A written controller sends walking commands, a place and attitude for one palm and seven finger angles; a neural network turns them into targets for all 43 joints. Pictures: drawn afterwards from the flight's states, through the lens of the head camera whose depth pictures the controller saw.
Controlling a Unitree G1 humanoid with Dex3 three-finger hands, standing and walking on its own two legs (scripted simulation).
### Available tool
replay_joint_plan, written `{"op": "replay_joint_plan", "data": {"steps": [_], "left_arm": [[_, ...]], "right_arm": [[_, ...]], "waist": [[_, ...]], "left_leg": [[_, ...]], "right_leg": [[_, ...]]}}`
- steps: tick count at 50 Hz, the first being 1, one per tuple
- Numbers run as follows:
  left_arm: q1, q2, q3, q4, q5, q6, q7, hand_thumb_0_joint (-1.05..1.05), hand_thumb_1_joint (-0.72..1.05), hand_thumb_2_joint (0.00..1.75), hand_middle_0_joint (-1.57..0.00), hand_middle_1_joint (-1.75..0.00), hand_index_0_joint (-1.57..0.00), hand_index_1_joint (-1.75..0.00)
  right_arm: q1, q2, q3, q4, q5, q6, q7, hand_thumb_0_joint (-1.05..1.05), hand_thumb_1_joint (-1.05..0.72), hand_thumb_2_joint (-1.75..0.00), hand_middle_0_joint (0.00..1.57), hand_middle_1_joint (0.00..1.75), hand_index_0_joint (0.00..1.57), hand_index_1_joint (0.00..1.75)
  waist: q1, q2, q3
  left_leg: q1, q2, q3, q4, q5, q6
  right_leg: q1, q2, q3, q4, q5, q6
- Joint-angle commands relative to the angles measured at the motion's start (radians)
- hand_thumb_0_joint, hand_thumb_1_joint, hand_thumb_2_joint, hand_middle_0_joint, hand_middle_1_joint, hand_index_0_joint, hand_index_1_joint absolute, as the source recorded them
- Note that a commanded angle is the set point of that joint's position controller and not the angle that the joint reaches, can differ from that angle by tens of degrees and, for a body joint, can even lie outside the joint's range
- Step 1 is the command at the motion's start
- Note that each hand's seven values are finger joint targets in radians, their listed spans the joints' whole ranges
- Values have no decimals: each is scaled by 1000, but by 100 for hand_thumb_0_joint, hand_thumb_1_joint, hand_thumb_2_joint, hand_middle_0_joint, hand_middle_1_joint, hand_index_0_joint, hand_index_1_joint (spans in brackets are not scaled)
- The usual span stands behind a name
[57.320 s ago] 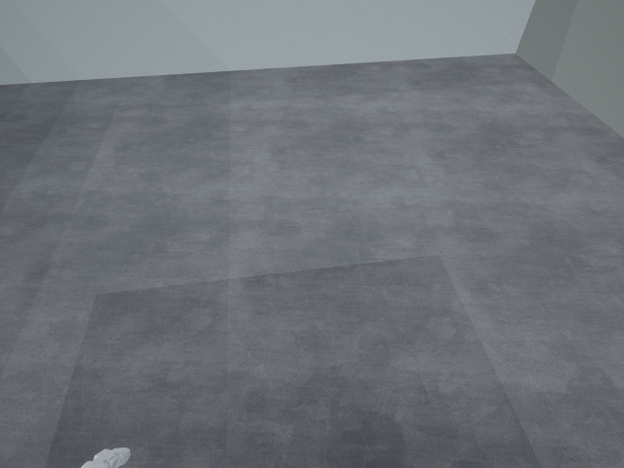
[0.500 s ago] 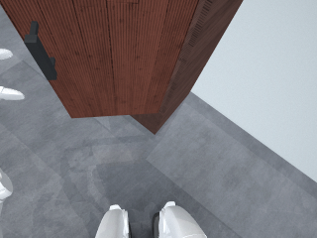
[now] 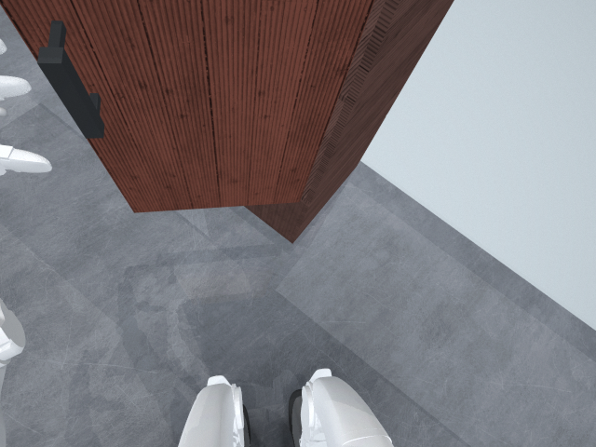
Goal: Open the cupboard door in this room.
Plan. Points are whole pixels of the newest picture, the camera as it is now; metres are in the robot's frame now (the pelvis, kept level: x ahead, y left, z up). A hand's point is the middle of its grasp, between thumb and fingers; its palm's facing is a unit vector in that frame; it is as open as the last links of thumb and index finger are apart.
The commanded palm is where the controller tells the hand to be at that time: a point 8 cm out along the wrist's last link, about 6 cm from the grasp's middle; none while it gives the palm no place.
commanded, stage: slide the fingers in behind the handle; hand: left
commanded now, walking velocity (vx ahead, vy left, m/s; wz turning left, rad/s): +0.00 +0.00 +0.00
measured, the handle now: (77, 84) +0.54 +0.23 +0.07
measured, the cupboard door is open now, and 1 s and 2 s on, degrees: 45 44 44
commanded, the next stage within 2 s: close the thumb around the handle in 1.62 s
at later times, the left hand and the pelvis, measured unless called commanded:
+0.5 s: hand (33, 118) +0.49 +0.27 +0.07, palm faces +0.07 -1.00 -0.02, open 14.0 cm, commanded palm +0.47 +0.30 +0.07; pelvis +0.00 +0.00 +0.01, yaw +1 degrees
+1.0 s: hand (62, 114) +0.50 +0.24 +0.06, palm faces +0.08 -1.00 +0.00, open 13.9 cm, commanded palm +0.48 +0.27 +0.07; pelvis +0.00 -0.01 +0.01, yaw +1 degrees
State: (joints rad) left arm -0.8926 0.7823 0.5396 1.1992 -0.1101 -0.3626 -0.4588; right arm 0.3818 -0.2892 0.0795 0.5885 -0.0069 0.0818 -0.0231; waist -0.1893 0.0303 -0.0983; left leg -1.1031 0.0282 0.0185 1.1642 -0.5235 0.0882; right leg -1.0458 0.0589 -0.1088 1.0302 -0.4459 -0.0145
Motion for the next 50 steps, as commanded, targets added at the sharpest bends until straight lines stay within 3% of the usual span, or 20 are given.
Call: {"op": "replay_joint_plan", "data": {"steps": [1, 3, 5, 9, 10, 12, 15, 17, 20, 22, 25, 29, 34, 35, 40, 41, 44, 45, 47, 50], "left_arm": [[-365, 281, 21, -178, -47, -63, -24, 0, -50, 30, -30, -120, -30, -120], [-350, 258, 4, -159, -47, -44, -30, 0, -50, 30, -30, -120, -30, -120], [-349, 271, 10, -190, -42, -45, -26, 0, -50, 30, -30, -120, -30, -120], [-363, 183, -41, -255, -47, -70, 2, 0, -50, 30, -30, -120, -30, -120], [-378, 211, -15, -266, -48, -78, 14, 0, -50, 30, -30, -120, -30, -120], [-360, 188, -15, -252, -54, -83, 33, 0, -50, 30, -30, -120, -30, -120], [-337, 214, 7, -253, -40, -87, 58, 0, -50, 30, -30, -120, -30, -120], [-307, 188, -14, -270, -27, -90, 74, 0, -50, 30, -30, -120, -30, -120], [-354, 142, -55, -276, -22, -100, 89, 0, -50, 30, -30, -120, -30, -120], [-337, 133, -54, -233, -28, -98, 91, 0, -50, 30, -30, -120, -30, -120], [-388, 96, -78, -255, -39, -114, 89, 0, -50, 30, -30, -120, -30, -120], [-362, 115, -58, -204, -39, -114, 93, 0, -50, 30, -30, -120, -30, -120], [-362, 121, -59, -231, -28, -114, 99, 0, -50, 30, -30, -120, -30, -120], [-372, 95, -83, -224, -28, -113, 97, 0, -50, 30, -30, -120, -30, -120], [-369, 82, -74, -251, -46, -117, 97, 0, -50, 30, -30, -120, -30, -120], [-367, 55, -95, -234, -46, -111, 98, 0, -50, 30, -30, -120, -30, -120], [-395, 93, -66, -217, -42, -103, 114, 0, -50, 30, -30, -120, -30, -120], [-392, 129, -42, -225, -35, -104, 122, 0, -50, 30, -30, -120, -30, -120], [-388, 132, -48, -240, -21, -109, 131, 0, -50, 30, -30, -120, -30, -120], [-345, 81, -76, -249, -21, -115, 127, 0, -50, 30, -30, -120, -30, -120]], "right_arm": [[191, -224, -85, -18, 6, -5, -16, 0, -90, -90, 20, 30, 20, 30], [194, -221, -83, -18, 8, -1, -16, 0, -90, -90, 20, 30, 20, 30], [202, -222, -83, -18, 5, 1, -17, 0, -90, -90, 20, 30, 20, 30], [203, -208, -89, -16, 0, 6, -9, 0, -90, -90, 20, 30, 20, 30], [207, -214, -92, -9, -3, 7, -7, 0, -90, -90, 20, 30, 20, 30], [200, -211, -96, -10, -1, 5, -6, 0, -90, -90, 20, 30, 20, 30], [196, -209, -96, -18, -3, 0, -4, 0, -90, -90, 20, 30, 20, 30], [190, -203, -94, -26, -1, 5, 1, 0, -90, -90, 20, 30, 20, 30], [181, -198, -90, -22, -2, 12, 4, 0, -90, -90, 20, 30, 20, 30], [178, -202, -92, -22, 0, 9, 1, 0, -90, -90, 20, 30, 20, 30], [174, -198, -92, -17, 1, 5, -2, 0, -90, -90, 20, 30, 20, 30], [174, -202, -90, -14, -1, -3, -5, 0, -90, -90, 20, 30, 20, 30], [173, -193, -87, -23, 0, -4, -3, 0, -90, -90, 20, 30, 20, 30], [171, -191, -86, -18, 1, -2, -1, 0, -90, -90, 20, 30, 20, 30], [172, -189, -92, -14, 2, -1, 0, 0, -90, -90, 20, 30, 20, 30], [168, -186, -90, -10, 5, -1, 1, 0, -90, -90, 20, 30, 20, 30], [170, -188, -88, -9, 3, -4, -4, 0, -90, -90, 20, 30, 20, 30], [170, -191, -89, -10, 2, -6, -4, 0, -90, -90, 20, 30, 20, 30], [172, -186, -85, -13, 0, -6, -3, 0, -90, -90, 20, 30, 20, 30], [174, -181, -91, -13, 0, -3, 4, 0, -90, -90, 20, 30, 20, 30]], "waist": [[-2, 194, -506], [-1, 177, -490], [15, 228, -509], [8, 265, -505], [8, 239, -516], [8, 199, -502], [28, 229, -515], [36, 241, -500], [16, 244, -465], [3, 171, -432], [-2, 198, -456], [2, 150, -447], [17, 184, -491], [7, 179, -491], [12, 172, -523], [4, 167, -501], [-2, 135, -456], [9, 148, -485], [13, 156, -504], [20, 194, -524]], "left_leg": [[556, 37, -159, -139, 596, -91], [517, 30, -148, -147, 547, -79], [572, 34, -160, -155, 615, -95], [659, 45, -185, -160, 681, -114], [666, 49, -192, -164, 673, -118], [632, 43, -184, -171, 621, -110], [614, 34, -164, -175, 620, -108], [636, 36, -165, -186, 645, -113], [639, 39, -166, -188, 610, -112], [578, 32, -155, -193, 522, -95], [603, 31, -161, -193, 522, -98], [541, 22, -151, -184, 486, -87], [530, 15, -130, -165, 523, -79], [541, 18, -133, -164, 528, -82], [552, 18, -129, -158, 547, -79], [545, 18, -129, -159, 536, -77], [470, 11, -118, -157, 462, -62], [465, 9, -114, -156, 467, -62], [468, 8, -110, -154, 492, -61], [539, 15, -116, -150, 568, -75]], "right_leg": [[105, 18, 47, -92, 254, -10], [121, 15, 49, -98, 248, -9], [102, 15, 43, -94, 253, -15], [34, 17, 32, -97, 234, -18], [43, 18, 32, -100, 229, -16], [70, 17, 35, -106, 222, -15], [112, 15, 42, -104, 236, -18], [112, 14, 39, -109, 238, -19], [88, 15, 39, -114, 222, -17], [115, 16, 46, -124, 213, -16], [102, 13, 46, -116, 211, -17], [132, 10, 52, -108, 217, -20], [169, 8, 64, -95, 267, -19], [153, 9, 63, -98, 265, -15], [178, 10, 66, -99, 288, -14], [166, 10, 65, -102, 283, -13], [187, 9, 73, -103, 268, -13], [208, 6, 78, -101, 280, -12], [228, 5, 81, -95, 305, -12], [192, 8, 72, -91, 321, -14]]}}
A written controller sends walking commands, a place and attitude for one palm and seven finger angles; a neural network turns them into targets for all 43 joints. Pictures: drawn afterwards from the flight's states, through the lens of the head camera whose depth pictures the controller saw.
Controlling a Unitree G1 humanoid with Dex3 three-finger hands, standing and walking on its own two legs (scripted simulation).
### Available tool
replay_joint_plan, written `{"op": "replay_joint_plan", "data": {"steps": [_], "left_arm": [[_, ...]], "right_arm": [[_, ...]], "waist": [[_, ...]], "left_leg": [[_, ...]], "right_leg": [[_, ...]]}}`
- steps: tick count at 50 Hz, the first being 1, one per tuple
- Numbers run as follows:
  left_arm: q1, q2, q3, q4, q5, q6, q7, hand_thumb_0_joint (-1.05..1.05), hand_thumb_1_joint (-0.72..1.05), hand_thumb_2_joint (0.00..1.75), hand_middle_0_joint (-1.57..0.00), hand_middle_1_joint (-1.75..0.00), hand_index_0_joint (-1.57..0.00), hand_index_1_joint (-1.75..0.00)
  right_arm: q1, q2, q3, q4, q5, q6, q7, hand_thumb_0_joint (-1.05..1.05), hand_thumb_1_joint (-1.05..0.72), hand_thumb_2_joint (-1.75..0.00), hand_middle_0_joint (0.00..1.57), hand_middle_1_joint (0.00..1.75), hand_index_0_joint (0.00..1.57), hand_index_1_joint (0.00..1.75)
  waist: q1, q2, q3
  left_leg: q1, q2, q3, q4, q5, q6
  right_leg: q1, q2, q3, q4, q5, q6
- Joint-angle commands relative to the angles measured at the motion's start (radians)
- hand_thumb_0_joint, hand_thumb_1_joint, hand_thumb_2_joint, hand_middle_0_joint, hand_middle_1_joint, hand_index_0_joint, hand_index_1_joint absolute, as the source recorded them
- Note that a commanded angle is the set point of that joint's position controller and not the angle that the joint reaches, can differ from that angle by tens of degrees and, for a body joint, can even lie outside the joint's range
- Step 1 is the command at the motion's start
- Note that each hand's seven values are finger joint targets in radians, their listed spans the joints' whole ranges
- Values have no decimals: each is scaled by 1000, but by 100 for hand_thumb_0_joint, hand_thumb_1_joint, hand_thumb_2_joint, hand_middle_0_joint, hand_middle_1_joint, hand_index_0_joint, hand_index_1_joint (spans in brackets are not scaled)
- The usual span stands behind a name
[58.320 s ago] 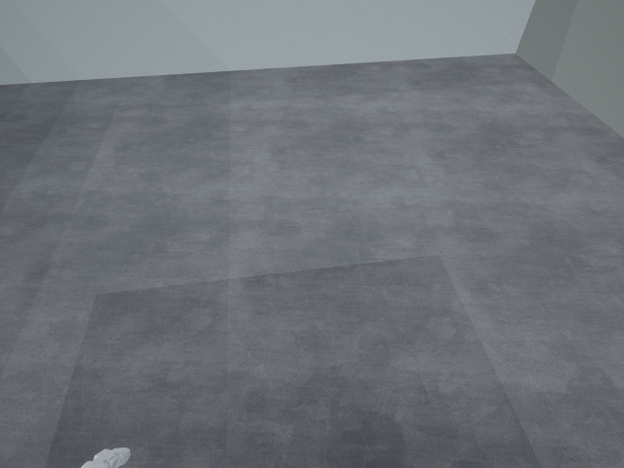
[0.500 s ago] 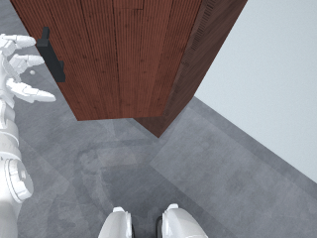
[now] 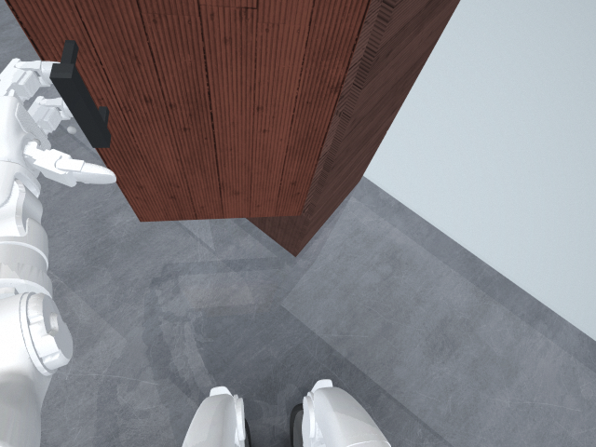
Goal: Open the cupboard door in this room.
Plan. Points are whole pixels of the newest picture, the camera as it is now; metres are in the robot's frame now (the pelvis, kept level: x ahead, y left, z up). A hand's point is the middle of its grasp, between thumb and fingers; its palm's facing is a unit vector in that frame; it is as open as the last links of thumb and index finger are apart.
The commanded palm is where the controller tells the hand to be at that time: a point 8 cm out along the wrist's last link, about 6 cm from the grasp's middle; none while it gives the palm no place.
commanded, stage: slide the fingers in behind the handle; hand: left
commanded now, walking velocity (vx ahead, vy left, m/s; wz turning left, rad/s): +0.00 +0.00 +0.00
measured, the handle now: (86, 97) +0.55 +0.24 +0.06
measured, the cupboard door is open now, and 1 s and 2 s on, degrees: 44 44 59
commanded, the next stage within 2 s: close the thumb around the handle in 0.62 s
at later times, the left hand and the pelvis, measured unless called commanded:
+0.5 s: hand (90, 130) +0.50 +0.23 +0.06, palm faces +0.08 -1.00 -0.01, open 13.9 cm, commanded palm +0.47 +0.26 +0.06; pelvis +0.00 +0.00 +0.00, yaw +0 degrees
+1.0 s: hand (97, 128) +0.50 +0.22 +0.06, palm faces +0.06 -1.00 -0.02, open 11.7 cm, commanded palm +0.47 +0.26 +0.06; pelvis +0.00 +0.00 +0.00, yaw +0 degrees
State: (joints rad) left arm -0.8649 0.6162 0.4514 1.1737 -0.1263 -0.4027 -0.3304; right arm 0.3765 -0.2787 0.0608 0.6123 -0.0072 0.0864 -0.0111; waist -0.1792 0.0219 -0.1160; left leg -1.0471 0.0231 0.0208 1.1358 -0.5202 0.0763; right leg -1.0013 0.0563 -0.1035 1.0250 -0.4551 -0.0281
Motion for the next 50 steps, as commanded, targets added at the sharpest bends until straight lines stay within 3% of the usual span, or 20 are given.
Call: {"op": "replay_joint_plan", "data": {"steps": [1, 6, 7, 10, 11, 12, 15, 18, 19, 27, 29, 33, 34, 36, 38, 40, 43, 45, 48, 50], "left_arm": [[-395, 211, -15, -253, -15, -79, -4, 0, -50, 30, -30, -120, -30, -120], [-375, 169, -20, -244, -42, -67, -1, 0, -50, 30, -30, -120, -30, -120], [-360, 185, 1, -247, -40, -66, 9, 0, -50, 30, -30, -120, -30, -120], [-378, 181, -7, -272, -17, -77, 45, 0, -50, 30, -30, -120, -30, -120], [-380, 135, -36, -264, -14, -80, 57, 0, -50, 30, -30, -120, -30, -120], [-365, 165, -8, -232, -6, -82, 70, 0, -50, 30, -30, -120, -30, -120], [-377, 214, 24, -220, 9, -91, 91, 0, -50, 30, -30, -120, -30, -120], [-385, 204, 16, -233, 12, -106, 88, 0, -50, 30, -30, -120, -30, -120], [-361, 235, 44, -231, 13, -113, 85, 0, -50, 30, -30, -120, -30, -120], [-367, 177, -3, -207, -14, -100, 44, 0, -50, 30, -30, -120, -30, -120], [-399, 136, -38, -235, -18, -103, 38, 0, -50, 30, -30, -120, -30, -120], [-394, 136, -38, -219, -13, -98, 52, 0, -50, 30, -30, -120, -30, -120], [-424, 111, -61, -211, -14, -98, 55, 0, -50, 30, -30, -120, -30, -120], [-440, 146, -36, -182, -4, -92, 71, 0, -50, 30, -30, -120, -30, -120], [-418, 188, 0, -194, 1, -97, 81, 0, -39, 35, -31, -121, -31, -121], [-409, 225, 22, -209, 13, -107, 87, 0, -28, 40, -32, -122, -32, -122], [-415, 203, 0, -233, 17, -118, 84, 0, -11, 47, -33, -124, -33, -124], [-403, 195, 2, -259, 9, -125, 78, 0, 0, 52, -34, -125, -34, -125], [-390, 155, -26, -217, -4, -104, 67, 0, 17, 59, -35, -127, -35, -127], [-405, 156, -24, -220, -10, -98, 63, 0, 28, 64, -36, -128, -36, -128]], "right_arm": [[178, -189, -73, -35, 0, -7, -6, 0, -90, -90, 20, 30, 20, 30], [177, -187, -78, -32, 4, -3, -3, 0, -90, -90, 20, 30, 20, 30], [180, -189, -81, -34, 3, -2, -3, 0, -90, -90, 20, 30, 20, 30], [177, -182, -80, -36, 0, -1, 2, 0, -90, -90, 20, 30, 20, 30], [175, -176, -80, -36, 0, -1, 6, 0, -90, -90, 20, 30, 20, 30], [177, -181, -81, -32, -4, -1, 5, 0, -90, -90, 20, 30, 20, 30], [178, -185, -78, -44, -5, -5, 2, 0, -90, -90, 20, 30, 20, 30], [171, -180, -75, -47, -6, -10, 5, 0, -90, -90, 20, 30, 20, 30], [174, -185, -79, -53, -9, -14, 5, 0, -90, -90, 20, 30, 20, 30], [169, -186, -78, -39, 1, -10, -1, 0, -90, -90, 20, 30, 20, 30], [170, -183, -80, -38, 1, -12, -1, 0, -90, -90, 20, 30, 20, 30], [172, -186, -82, -27, 0, -8, -2, 0, -90, -90, 20, 30, 20, 30], [174, -185, -80, -25, -1, -9, -1, 0, -90, -90, 20, 30, 20, 30], [173, -190, -78, -19, -3, -11, -2, 0, -90, -90, 20, 30, 20, 30], [175, -193, -80, -30, -5, -14, -5, 0, -90, -90, 20, 30, 20, 30], [175, -190, -76, -38, -7, -17, -4, 0, -90, -90, 20, 30, 20, 30], [170, -185, -75, -40, -7, -14, 1, 0, -90, -90, 20, 30, 20, 30], [173, -185, -80, -43, -8, -12, 4, 0, -90, -90, 20, 30, 20, 30], [171, -186, -79, -37, -1, -6, 3, 0, -90, -90, 20, 30, 20, 30], [176, -186, -78, -35, -1, -5, 1, 0, -90, -90, 20, 30, 20, 30]], "waist": [[-1, 214, -518], [1, 168, -493], [10, 149, -502], [18, 202, -493], [8, 191, -474], [9, 150, -449], [8, 118, -461], [14, 142, -476], [26, 150, -489], [5, 134, -464], [-4, 168, -472], [0, 160, -461], [-14, 167, -436], [-17, 146, -419], [-2, 122, -464], [13, 158, -496], [9, 177, -498], [16, 194, -541], [-4, 140, -480], [1, 146, -477]], "left_leg": [[512, 23, -124, -123, 586, -67], [497, 22, -121, -132, 579, -63], [494, 22, -123, -135, 583, -63], [529, 25, -130, -140, 613, -78], [524, 24, -130, -140, 595, -77], [496, 25, -129, -142, 565, -73], [435, 15, -114, -140, 519, -59], [435, 11, -107, -141, 502, -58], [438, 11, -113, -136, 520, -59], [451, 16, -112, -143, 494, -59], [492, 19, -124, -141, 519, -64], [502, 22, -133, -147, 516, -72], [501, 22, -139, -147, 509, -73], [465, 20, -140, -150, 447, -67], [441, 12, -127, -145, 454, -60], [445, 10, -121, -137, 491, -62], [468, 14, -120, -134, 513, -67], [514, 18, -123, -128, 576, -72], [474, 19, -118, -135, 527, -64], [472, 17, -119, -141, 528, -63]], "right_leg": [[134, 11, 63, -88, 331, 1], [155, 14, 61, -98, 341, 3], [171, 14, 59, -98, 344, 2], [128, 12, 55, -92, 321, 0], [118, 13, 52, -95, 311, 1], [124, 13, 52, -96, 302, 0], [178, 11, 67, -89, 321, 3], [196, 10, 71, -88, 322, 1], [199, 10, 72, -80, 329, -4], [170, 11, 69, -99, 307, 2], [135, 12, 63, -93, 301, -2], [113, 11, 57, -98, 275, -1], [87, 11, 54, -96, 264, -3], [87, 10, 57, -99, 234, -1], [145, 7, 66, -96, 265, 0], [163, 5, 70, -82, 296, -2], [156, 8, 68, -81, 303, -1], [156, 10, 66, -80, 330, 0], [157, 12, 65, -94, 318, 3], [165, 12, 64, -94, 321, 3]]}}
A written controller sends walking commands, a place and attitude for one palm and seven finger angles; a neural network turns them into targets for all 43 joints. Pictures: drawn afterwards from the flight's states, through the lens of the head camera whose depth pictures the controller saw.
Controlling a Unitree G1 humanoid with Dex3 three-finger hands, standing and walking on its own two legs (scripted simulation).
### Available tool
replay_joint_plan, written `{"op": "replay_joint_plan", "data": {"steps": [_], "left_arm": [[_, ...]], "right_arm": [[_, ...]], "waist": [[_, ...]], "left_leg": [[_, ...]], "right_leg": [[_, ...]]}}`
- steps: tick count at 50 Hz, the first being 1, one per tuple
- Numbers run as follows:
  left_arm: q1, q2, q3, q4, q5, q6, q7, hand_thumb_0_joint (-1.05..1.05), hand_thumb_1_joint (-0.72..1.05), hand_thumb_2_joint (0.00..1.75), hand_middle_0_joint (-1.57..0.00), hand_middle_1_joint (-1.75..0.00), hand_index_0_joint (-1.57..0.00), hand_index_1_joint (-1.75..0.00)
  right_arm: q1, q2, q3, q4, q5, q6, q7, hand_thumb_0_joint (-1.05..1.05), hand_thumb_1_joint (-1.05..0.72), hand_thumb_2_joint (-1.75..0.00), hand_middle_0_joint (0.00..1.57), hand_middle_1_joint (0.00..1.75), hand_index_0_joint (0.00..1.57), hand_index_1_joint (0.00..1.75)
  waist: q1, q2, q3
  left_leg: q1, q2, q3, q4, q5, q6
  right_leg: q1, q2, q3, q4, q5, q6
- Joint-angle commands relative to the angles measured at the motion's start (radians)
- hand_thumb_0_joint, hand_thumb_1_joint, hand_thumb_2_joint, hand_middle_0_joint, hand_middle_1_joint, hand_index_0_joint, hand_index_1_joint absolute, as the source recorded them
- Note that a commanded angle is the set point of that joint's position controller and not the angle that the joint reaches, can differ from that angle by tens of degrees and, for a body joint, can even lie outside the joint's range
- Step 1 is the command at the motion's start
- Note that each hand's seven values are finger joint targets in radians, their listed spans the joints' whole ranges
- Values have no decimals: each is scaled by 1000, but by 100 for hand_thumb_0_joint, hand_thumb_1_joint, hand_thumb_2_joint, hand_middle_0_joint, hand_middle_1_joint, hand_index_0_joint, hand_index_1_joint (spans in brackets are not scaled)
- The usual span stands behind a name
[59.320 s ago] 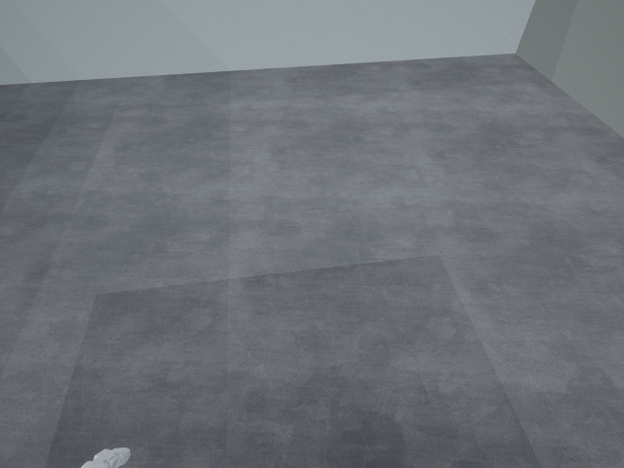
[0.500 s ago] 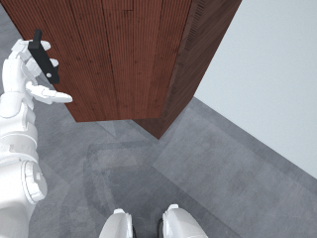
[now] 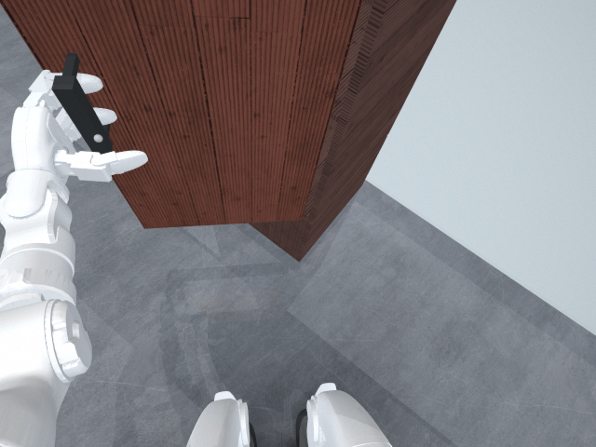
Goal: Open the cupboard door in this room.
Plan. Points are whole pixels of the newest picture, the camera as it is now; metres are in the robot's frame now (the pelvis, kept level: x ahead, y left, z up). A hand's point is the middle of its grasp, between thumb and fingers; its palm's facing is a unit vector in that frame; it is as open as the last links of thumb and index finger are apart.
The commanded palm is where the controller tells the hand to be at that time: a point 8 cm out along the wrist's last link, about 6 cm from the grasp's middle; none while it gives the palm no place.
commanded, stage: close the thumb around the handle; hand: left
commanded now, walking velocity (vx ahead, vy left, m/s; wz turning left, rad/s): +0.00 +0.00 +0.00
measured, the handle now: (88, 108) +0.55 +0.24 +0.06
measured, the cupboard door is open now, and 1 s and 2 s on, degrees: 44 59 92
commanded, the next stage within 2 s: pull the door open along its arc in 0.42 s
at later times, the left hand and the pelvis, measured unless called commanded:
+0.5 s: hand (104, 139) +0.50 +0.22 +0.06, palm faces +0.05 -1.00 +0.00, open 5.6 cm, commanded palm +0.48 +0.27 +0.06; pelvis +0.00 +0.00 +0.00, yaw +0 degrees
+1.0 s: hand (116, 203) +0.41 +0.19 +0.06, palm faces +0.06 -1.00 +0.03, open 5.9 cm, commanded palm +0.36 +0.24 +0.06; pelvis +0.02 +0.00 +0.02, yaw -1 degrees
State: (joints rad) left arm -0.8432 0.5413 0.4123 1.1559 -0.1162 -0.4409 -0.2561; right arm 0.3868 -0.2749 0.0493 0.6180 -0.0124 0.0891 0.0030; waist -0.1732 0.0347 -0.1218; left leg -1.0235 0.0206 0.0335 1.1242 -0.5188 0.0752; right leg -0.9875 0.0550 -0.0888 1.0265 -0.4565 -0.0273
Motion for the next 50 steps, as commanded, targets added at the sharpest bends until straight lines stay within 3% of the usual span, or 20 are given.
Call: {"op": "replay_joint_plan", "data": {"steps": [1, 5, 8, 11, 13, 14, 16, 19, 21, 25, 26, 27, 28, 30, 38, 40, 43, 47, 48, 50], "left_arm": [[-401, 232, 18, -191, -18, -54, -11, 0, 34, 66, -36, -129, -36, -129], [-396, 232, 26, -220, -19, -67, -1, 0, 56, 76, -38, -131, -38, -131], [-395, 221, 17, -185, -16, -62, 4, 0, 73, 83, -39, -133, -39, -133], [-408, 256, 36, -162, -7, -61, 8, 0, 90, 90, -40, -135, -40, -135], [-425, 252, 25, -166, -3, -62, 5, 0, 90, 90, -40, -135, -40, -135], [-440, 286, 51, -196, -3, -73, 5, 0, 90, 90, -40, -135, -40, -135], [-442, 282, 48, -234, -6, -87, -2, 0, 90, 90, -40, -135, -40, -135], [-401, 289, 62, -201, -17, -82, -13, 0, 90, 90, -40, -135, -40, -135], [-374, 328, 95, -171, -21, -61, -12, 0, 90, 90, -40, -135, -40, -135], [-398, 349, 94, -188, -9, -54, -14, 0, 90, 90, -40, -135, -40, -135], [-386, 332, 83, -189, -10, -52, -13, 0, 90, 90, -40, -135, -40, -135], [-408, 259, 36, -220, -20, -55, -11, 0, 90, 90, -40, -135, -40, -135], [-392, 235, 28, -219, -23, -57, -11, 0, 90, 90, -40, -135, -40, -135], [-357, 257, 56, -258, -33, -70, -8, 0, 90, 90, -40, -135, -40, -135], [-68, 154, 13, -396, -64, -60, -6, 0, 90, 90, -40, -135, -40, -135], [22, 126, 4, -487, -80, -63, -2, 0, 90, 90, -40, -135, -40, -135], [162, 58, -27, -554, -103, -54, 6, 0, 90, 90, -40, -135, -40, -135], [337, -21, -55, -670, -130, -62, 29, 0, 90, 90, -40, -135, -40, -135], [311, -42, 71, -739, -188, -60, 171, 0, 90, 90, -40, -135, -40, -135], [408, -163, -23, -748, -150, -46, 291, 0, 90, 90, -40, -135, -40, -135]], "right_arm": [[165, -191, -69, -41, 7, -6, -14, 0, -90, -90, 20, 30, 20, 30], [167, -186, -69, -41, 2, -9, -12, 0, -90, -90, 20, 30, 20, 30], [164, -185, -67, -39, 3, -10, -13, 0, -90, -90, 20, 30, 20, 30], [159, -188, -65, -41, 4, -14, -16, 0, -90, -90, 20, 30, 20, 30], [159, -185, -63, -45, 4, -18, -16, 0, -90, -90, 20, 30, 20, 30], [162, -189, -64, -46, 1, -20, -19, 0, -90, -90, 20, 30, 20, 30], [161, -186, -65, -45, 0, -22, -17, 0, -90, -90, 20, 30, 20, 30], [161, -189, -65, -44, 0, -23, -18, 0, -90, -90, 20, 30, 20, 30], [156, -192, -65, -50, 5, -24, -22, 0, -90, -90, 20, 30, 20, 30], [156, -191, -60, -56, 6, -23, -26, 0, -90, -90, 20, 30, 20, 30], [156, -188, -59, -57, 6, -23, -25, 0, -90, -90, 20, 30, 20, 30], [155, -181, -60, -57, 5, -23, -20, 0, -90, -90, 20, 30, 20, 30], [155, -179, -64, -57, 4, -24, -17, 0, -90, -90, 20, 30, 20, 30], [160, -187, -70, -59, 2, -23, -14, 0, -90, -90, 20, 30, 20, 30], [124, -167, -82, -105, 22, -13, 3, 0, -90, -90, 20, 30, 20, 30], [110, -161, -87, -122, 28, -16, 6, 0, -90, -90, 20, 30, 20, 30], [77, -152, -89, -142, 35, -22, 13, 0, -90, -90, 20, 30, 20, 30], [33, -138, -92, -169, 41, -42, 17, 0, -90, -90, 20, 30, 20, 30], [-2, -112, -94, -171, 28, -55, 17, 0, -90, -90, 20, 30, 20, 30], [-19, -105, -92, -165, 21, -76, 28, 0, -90, -90, 20, 30, 20, 30]], "waist": [[-2, 130, -466], [8, 142, -489], [-9, 83, -436], [-8, 94, -425], [-11, 102, -433], [-3, 119, -458], [5, 165, -526], [2, 123, -503], [12, 88, -469], [16, 126, -471], [15, 147, -474], [2, 147, -489], [7, 140, -490], [28, 162, -545], [77, 85, -512], [99, 115, -523], [108, 59, -446], [133, 53, -396], [204, 37, -392], [172, 28, -342]], "left_leg": [[446, 19, -131, -131, 514, -61], [467, 20, -131, -129, 551, -66], [407, 16, -124, -132, 485, -55], [367, 11, -117, -131, 433, -49], [359, 7, -111, -127, 422, -45], [379, 8, -117, -122, 453, -47], [434, 11, -120, -114, 511, -56], [405, 11, -117, -108, 519, -52], [339, 7, -105, -117, 465, -45], [342, 7, -106, -120, 466, -46], [365, 8, -105, -121, 481, -48], [398, 10, -109, -120, 499, -49], [408, 12, -110, -119, 504, -52], [458, 17, -118, -118, 574, -63], [449, 11, -88, -165, 599, -57], [492, 14, -86, -178, 666, -62], [454, 11, -73, -203, 624, -59], [444, 5, -63, -225, 602, -63], [412, 2, -62, -238, 594, -78], [408, 5, -68, -234, 561, -93]], "right_leg": [[146, 14, 50, -99, 314, 0], [150, 13, 49, -95, 329, 0], [160, 12, 54, -102, 315, 4], [165, 9, 62, -101, 294, 3], [178, 8, 69, -103, 298, 4], [179, 8, 67, -90, 315, -1], [178, 8, 66, -84, 342, 0], [196, 11, 65, -82, 359, 0], [236, 8, 74, -93, 353, 4], [229, 5, 74, -87, 353, 2], [216, 6, 72, -89, 354, 3], [196, 8, 66, -90, 356, 5], [190, 9, 63, -91, 351, 4], [196, 11, 59, -83, 374, 2], [309, 15, 59, -117, 435, 3], [322, 15, 57, -122, 461, 1], [352, 13, 52, -140, 456, 2], [374, 9, 51, -144, 452, 0], [373, 7, 36, -141, 429, 0], [326, 5, 28, -132, 387, 4]]}}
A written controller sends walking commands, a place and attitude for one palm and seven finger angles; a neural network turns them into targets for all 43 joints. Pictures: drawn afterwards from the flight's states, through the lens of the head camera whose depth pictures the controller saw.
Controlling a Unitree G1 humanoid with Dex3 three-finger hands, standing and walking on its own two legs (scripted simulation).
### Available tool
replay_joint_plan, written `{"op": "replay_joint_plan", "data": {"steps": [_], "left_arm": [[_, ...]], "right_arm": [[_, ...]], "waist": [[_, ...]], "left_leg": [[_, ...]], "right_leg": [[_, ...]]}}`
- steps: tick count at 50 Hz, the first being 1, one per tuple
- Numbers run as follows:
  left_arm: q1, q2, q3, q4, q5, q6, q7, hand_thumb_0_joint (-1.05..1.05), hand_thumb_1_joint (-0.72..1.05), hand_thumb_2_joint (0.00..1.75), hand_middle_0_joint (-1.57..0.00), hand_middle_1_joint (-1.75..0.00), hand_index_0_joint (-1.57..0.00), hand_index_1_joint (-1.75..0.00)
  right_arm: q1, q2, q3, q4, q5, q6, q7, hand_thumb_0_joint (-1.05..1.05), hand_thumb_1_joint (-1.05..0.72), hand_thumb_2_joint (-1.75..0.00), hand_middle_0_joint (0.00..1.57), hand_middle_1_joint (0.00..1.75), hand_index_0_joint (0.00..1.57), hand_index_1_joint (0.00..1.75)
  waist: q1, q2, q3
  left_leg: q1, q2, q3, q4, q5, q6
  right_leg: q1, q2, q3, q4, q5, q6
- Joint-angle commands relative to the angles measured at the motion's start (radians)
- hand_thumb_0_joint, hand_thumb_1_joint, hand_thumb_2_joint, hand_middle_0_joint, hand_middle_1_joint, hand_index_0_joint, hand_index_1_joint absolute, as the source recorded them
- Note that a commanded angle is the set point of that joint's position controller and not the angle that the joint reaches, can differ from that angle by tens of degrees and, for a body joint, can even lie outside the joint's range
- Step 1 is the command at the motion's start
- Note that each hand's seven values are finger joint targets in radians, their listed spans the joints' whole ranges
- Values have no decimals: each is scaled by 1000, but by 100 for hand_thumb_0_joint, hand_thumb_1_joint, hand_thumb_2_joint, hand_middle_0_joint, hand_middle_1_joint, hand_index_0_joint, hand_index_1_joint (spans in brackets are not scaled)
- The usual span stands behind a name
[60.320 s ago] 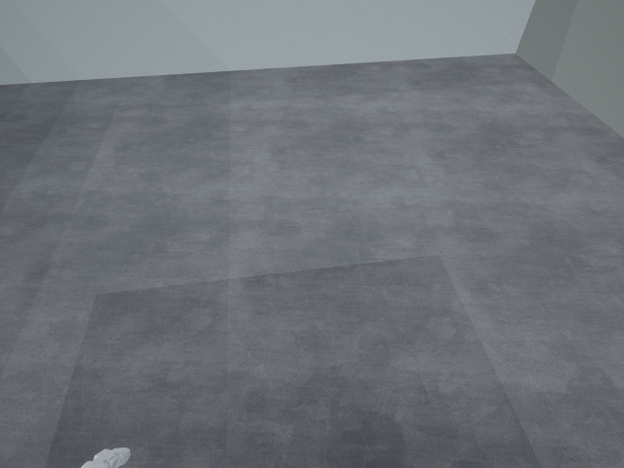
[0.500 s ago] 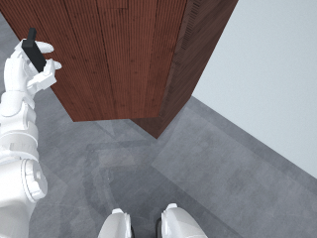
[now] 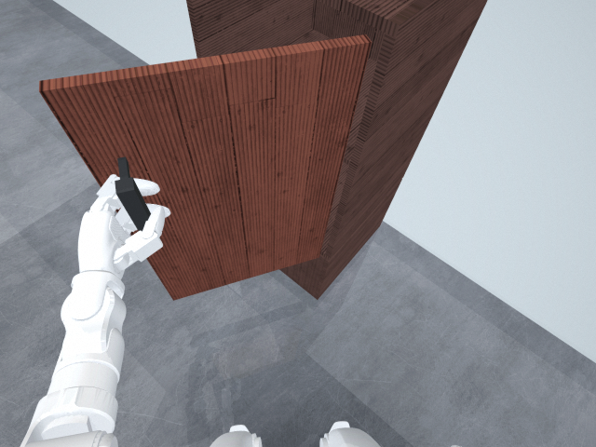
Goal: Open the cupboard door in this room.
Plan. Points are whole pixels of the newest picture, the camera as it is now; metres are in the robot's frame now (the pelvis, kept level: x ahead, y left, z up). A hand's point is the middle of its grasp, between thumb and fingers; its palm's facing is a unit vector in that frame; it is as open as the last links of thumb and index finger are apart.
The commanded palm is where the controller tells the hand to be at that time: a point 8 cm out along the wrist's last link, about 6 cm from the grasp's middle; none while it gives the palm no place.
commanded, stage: pull the door open along its arc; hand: left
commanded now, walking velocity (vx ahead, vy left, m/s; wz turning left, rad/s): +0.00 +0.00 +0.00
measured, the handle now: (138, 201) +0.44 +0.22 +0.04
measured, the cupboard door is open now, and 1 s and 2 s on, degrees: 59 92 96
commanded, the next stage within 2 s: open thumb and fingers to let go in 0.60 s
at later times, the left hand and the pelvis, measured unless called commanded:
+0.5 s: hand (219, 302) +0.29 +0.10 +0.04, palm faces +0.49 -0.87 +0.00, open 5.8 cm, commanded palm +0.23 +0.12 +0.04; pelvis -0.02 -0.03 +0.00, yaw +4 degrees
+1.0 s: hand (254, 321) +0.27 +0.05 +0.04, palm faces +0.48 -0.88 -0.03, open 7.5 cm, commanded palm +0.22 +0.09 +0.04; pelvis -0.01 -0.07 +0.00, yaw +6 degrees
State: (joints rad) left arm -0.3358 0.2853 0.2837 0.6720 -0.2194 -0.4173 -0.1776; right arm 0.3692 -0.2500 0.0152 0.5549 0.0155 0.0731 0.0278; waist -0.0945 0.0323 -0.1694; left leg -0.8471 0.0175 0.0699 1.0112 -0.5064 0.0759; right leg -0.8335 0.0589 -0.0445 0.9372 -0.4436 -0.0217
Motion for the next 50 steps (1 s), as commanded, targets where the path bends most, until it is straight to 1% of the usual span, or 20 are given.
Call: {"op": "replay_joint_plan", "data": {"steps": [1, 4, 6, 7, 9, 11, 14, 17, 21, 26, 31, 34, 35, 38, 39, 41, 43, 46, 48, 50], "left_arm": [[-81, 69, 93, -263, -30, -65, 255, 0, 90, 90, -40, -135, -40, -135], [-85, 23, 39, -393, 62, -78, 402, 0, 90, 90, -40, -135, -40, -135], [-46, -58, -45, -425, 137, -69, 489, 0, 90, 90, -40, -135, -40, -135], [-24, -95, -73, -437, 157, -59, 527, 0, 90, 90, -40, -135, -40, -135], [-23, -152, -134, -454, 190, -46, 590, 0, 90, 90, -40, -135, -40, -135], [-10, -207, -180, -475, 212, -34, 641, 0, 90, 90, -40, -135, -40, -135], [-25, -256, -248, -494, 247, -20, 696, 0, 90, 90, -40, -135, -40, -135], [-7, -304, -321, -524, 283, -17, 720, 0, 90, 90, -40, -135, -40, -135], [51, -355, -401, -564, 307, -11, 731, 0, 90, 90, -40, -135, -40, -135], [216, -422, -486, -632, 305, 0, 726, 0, 90, 90, -40, -135, -40, -135], [420, -439, -529, -727, 320, 19, 721, 0, 90, 90, -40, -135, -40, -135], [328, -408, -509, -710, 348, 26, 745, 0, 90, 90, -40, -135, -40, -135], [234, -379, -485, -701, 352, 23, 758, 0, 90, 90, -40, -135, -40, -135], [212, -367, -446, -674, 341, 13, 775, 0, 69, 81, -38, -133, -38, -133], [225, -355, -430, -677, 338, 15, 775, 0, 62, 78, -38, -132, -38, -132], [271, -376, -437, -678, 320, 21, 765, 0, 48, 72, -37, -130, -37, -130], [256, -379, -445, -694, 308, 24, 755, 0, 34, 66, -36, -129, -36, -129], [277, -390, -456, -686, 293, 29, 730, 0, 13, 57, -35, -127, -35, -127], [276, -401, -470, -692, 294, 30, 722, 0, -1, 51, -33, -125, -33, -125], [278, -409, -481, -681, 296, 30, 717, 0, -15, 45, -32, -124, -32, -124]], "right_arm": [[-6, -127, -58, -95, -13, -63, 7, 0, -90, -90, 20, 30, 20, 30], [-26, -117, -60, -100, -40, -70, 16, 0, -90, -90, 20, 30, 20, 30], [-44, -102, -61, -101, -54, -67, 25, 0, -90, -90, 20, 30, 20, 30], [-56, -100, -61, -105, -58, -65, 29, 0, -90, -90, 20, 30, 20, 30], [-75, -96, -62, -108, -66, -65, 29, 0, -90, -90, 20, 30, 20, 30], [-107, -89, -63, -114, -67, -68, 25, 0, -90, -90, 20, 30, 20, 30], [-136, -80, -57, -109, -72, -75, 13, 0, -90, -90, 20, 30, 20, 30], [-165, -69, -54, -109, -75, -83, 7, 0, -90, -90, 20, 30, 20, 30], [-187, -57, -49, -112, -78, -97, 5, 0, -90, -90, 20, 30, 20, 30], [-210, -40, -45, -134, -80, -126, 4, 0, -90, -90, 20, 30, 20, 30], [-225, -24, -35, -161, -81, -151, 1, 0, -90, -90, 20, 30, 20, 30], [-230, -21, -28, -146, -88, -160, -13, 0, -90, -90, 20, 30, 20, 30], [-242, -22, -26, -135, -90, -160, -18, 0, -90, -90, 20, 30, 20, 30], [-262, -9, -26, -123, -90, -166, -27, 0, -90, -90, 20, 30, 20, 30], [-258, -6, -28, -121, -89, -166, -29, 0, -90, -90, 20, 30, 20, 30], [-260, -1, -30, -124, -85, -166, -28, 0, -90, -90, 20, 30, 20, 30], [-250, -6, -32, -118, -84, -164, -28, 0, -90, -90, 20, 30, 20, 30], [-246, -12, -34, -117, -82, -160, -26, 0, -90, -90, 20, 30, 20, 30], [-240, -16, -34, -118, -81, -159, -24, 0, -90, -90, 20, 30, 20, 30], [-237, -20, -35, -121, -82, -160, -22, 0, -90, -90, 20, 30, 20, 30]], "waist": [[91, 19, -269], [102, 54, -323], [100, 47, -337], [102, 39, -340], [85, -51, -325], [88, -61, -322], [69, -86, -286], [68, -41, -259], [65, -46, -241], [73, -78, -232], [85, -102, -210], [61, -129, -133], [51, -121, -113], [64, -119, -139], [73, -137, -168], [84, -117, -207], [73, -116, -231], [65, -130, -217], [62, -113, -223], [54, -134, -205]], "left_leg": [[216, 8, -103, -120, 531, -97], [244, 7, -111, -104, 554, -102], [266, 11, -113, -98, 578, -107], [262, 9, -111, -94, 556, -104], [236, 6, -122, -96, 485, -95], [223, -3, -115, -107, 401, -84], [202, -11, -117, -114, 309, -72], [210, -17, -109, -121, 266, -67], [212, -22, -106, -124, 249, -62], [200, -30, -97, -120, 243, -56], [181, -36, -94, -118, 232, -57], [133, -40, -103, -92, 170, -57], [106, -42, -106, -79, 144, -57], [87, -50, -106, -57, 113, -61], [81, -51, -107, -55, 126, -63], [88, -53, -103, -57, 154, -67], [94, -52, -101, -60, 169, -67], [86, -50, -106, -56, 180, -67], [102, -48, -106, -61, 194, -66], [100, -46, -109, -59, 195, -65]], "right_leg": [[165, -2, -17, -36, 362, -3], [164, -11, -10, -3, 351, -9], [158, -19, -11, 5, 356, -10], [160, -21, -10, 4, 347, -11], [174, -18, -14, -8, 326, -11], [200, -25, -10, -22, 304, -11], [205, -28, 0, -49, 253, -10], [201, -38, 5, -65, 223, -14], [221, -44, 13, -87, 217, -18], [267, -55, 30, -110, 241, -14], [311, -73, 58, -134, 276, -5], [257, -88, 98, -164, 185, 4], [235, -100, 124, -177, 130, 8], [246, -119, 168, -200, 70, 15], [281, -122, 182, -200, 97, 17], [328, -130, 192, -191, 190, 22], [350, -133, 183, -180, 246, 28], [359, -140, 193, -181, 308, 37], [353, -135, 175, -168, 333, 34], [333, -132, 159, -161, 338, 35]]}}
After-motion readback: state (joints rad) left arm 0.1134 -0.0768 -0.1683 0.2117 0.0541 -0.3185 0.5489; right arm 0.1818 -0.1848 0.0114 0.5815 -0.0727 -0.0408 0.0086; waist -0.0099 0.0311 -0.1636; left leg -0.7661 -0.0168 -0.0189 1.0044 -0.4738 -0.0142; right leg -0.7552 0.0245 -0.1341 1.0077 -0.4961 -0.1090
